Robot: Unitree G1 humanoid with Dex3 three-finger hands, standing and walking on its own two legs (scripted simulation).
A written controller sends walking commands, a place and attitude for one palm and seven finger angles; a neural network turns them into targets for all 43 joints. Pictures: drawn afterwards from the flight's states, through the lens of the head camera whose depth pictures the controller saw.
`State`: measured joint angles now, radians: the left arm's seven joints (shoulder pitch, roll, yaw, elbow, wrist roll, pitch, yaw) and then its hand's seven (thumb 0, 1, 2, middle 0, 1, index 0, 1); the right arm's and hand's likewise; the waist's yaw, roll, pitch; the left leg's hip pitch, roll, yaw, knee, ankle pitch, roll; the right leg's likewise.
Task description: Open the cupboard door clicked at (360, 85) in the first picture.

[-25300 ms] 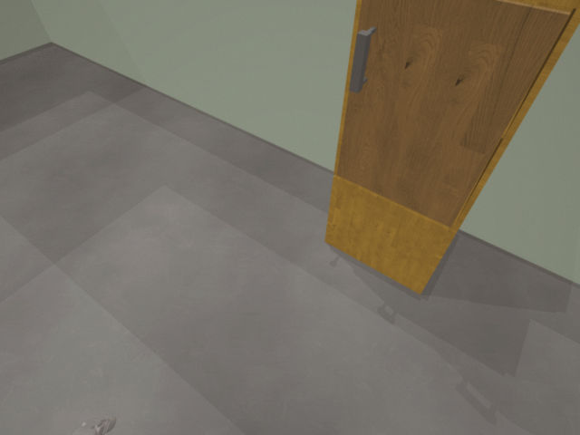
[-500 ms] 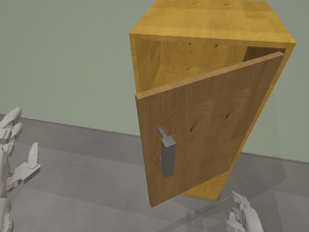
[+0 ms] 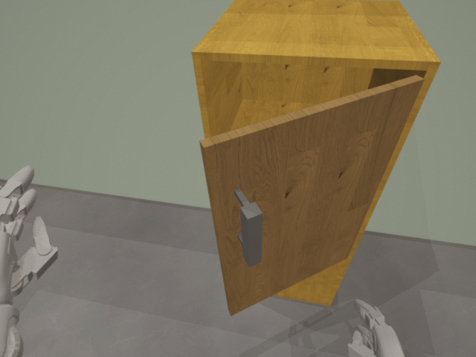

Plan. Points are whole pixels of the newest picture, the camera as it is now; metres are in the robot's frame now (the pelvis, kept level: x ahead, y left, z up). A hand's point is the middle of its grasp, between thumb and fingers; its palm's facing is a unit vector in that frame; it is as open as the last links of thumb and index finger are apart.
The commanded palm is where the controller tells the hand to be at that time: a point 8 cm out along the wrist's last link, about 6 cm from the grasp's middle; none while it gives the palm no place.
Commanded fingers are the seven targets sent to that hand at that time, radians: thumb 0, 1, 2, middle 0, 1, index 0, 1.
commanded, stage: step back with the hand held close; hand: left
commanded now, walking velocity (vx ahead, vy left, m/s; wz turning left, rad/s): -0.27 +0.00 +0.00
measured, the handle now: (246, 227) +0.31 +0.03 +0.07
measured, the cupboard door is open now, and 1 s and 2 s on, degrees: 37 37 37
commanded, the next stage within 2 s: stop stepping back and stand still in 1.34 s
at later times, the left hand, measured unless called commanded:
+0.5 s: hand (20, 291) +0.14 +0.29 +0.15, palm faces +0.41 -0.76 -0.50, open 7.4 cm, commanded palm +0.08 +0.32 +0.17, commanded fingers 0.00 0.90 0.90 -0.20 -0.30 -0.20 -0.30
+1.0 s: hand out of the picture +0.09 +0.29 +0.16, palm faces +0.48 -0.75 -0.46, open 7.4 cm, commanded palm +0.02 +0.33 +0.17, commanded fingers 0.00 0.90 0.90 -0.20 -0.30 -0.20 -0.30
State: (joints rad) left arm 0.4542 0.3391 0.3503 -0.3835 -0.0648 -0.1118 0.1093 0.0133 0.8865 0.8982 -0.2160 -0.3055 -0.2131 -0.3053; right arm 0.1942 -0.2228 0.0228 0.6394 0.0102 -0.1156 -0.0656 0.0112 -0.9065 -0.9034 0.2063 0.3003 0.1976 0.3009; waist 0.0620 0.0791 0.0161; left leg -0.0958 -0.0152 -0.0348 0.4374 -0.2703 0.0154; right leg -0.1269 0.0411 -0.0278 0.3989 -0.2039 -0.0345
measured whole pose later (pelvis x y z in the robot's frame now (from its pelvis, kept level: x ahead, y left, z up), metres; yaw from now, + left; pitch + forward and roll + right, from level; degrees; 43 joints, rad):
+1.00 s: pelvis -0.12 +0.03 -0.03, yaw +2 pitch -1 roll -1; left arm 0.48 0.39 0.48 -0.54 0.00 -0.26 0.15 0.01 0.89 0.90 -0.22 -0.31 -0.21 -0.31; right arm 0.21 -0.21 -0.02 0.59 -0.01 -0.09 -0.05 0.01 -0.91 -0.90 0.21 0.30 0.20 0.30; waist -0.01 -0.02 0.07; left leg -0.51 -0.04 0.02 0.79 -0.38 0.04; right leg -0.49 0.03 0.05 0.69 -0.19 0.01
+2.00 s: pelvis -0.32 +0.02 -0.01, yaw -5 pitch +0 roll +1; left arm 0.62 0.48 0.45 -0.52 -0.03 -0.21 0.15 0.01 0.89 0.90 -0.22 -0.31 -0.21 -0.31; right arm 0.27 -0.17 0.01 0.62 -0.02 -0.14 -0.06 0.01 -0.91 -0.90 0.21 0.30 0.20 0.30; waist -0.04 -0.02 -0.03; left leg -0.42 -0.01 0.05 0.55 -0.26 0.02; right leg -0.19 0.04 -0.09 0.52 -0.42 -0.06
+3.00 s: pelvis -0.34 +0.10 +0.00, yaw -2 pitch -1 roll +0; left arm 0.35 0.19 0.01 1.20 0.01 0.02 0.02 0.00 0.91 0.90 -0.20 -0.30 -0.20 -0.30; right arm 0.26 -0.17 0.00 1.14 -0.02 0.01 -0.03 0.00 -0.92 -0.90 0.20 0.30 0.20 0.30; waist 0.02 0.02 0.06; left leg -0.19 -0.05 0.04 0.38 -0.17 0.05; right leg -0.15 -0.08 -0.10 0.40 -0.22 0.03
